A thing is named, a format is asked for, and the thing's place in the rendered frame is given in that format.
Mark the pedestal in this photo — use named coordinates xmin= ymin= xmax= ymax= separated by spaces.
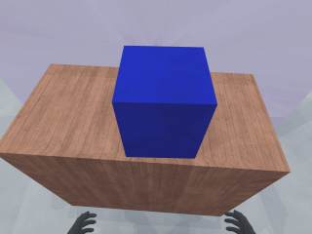
xmin=0 ymin=63 xmax=291 ymax=216

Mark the left robot hand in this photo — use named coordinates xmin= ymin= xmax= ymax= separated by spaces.
xmin=67 ymin=211 xmax=97 ymax=234

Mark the right robot hand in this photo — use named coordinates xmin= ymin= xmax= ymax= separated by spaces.
xmin=224 ymin=210 xmax=255 ymax=234

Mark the carton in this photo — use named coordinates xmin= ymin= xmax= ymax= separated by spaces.
xmin=112 ymin=45 xmax=217 ymax=159

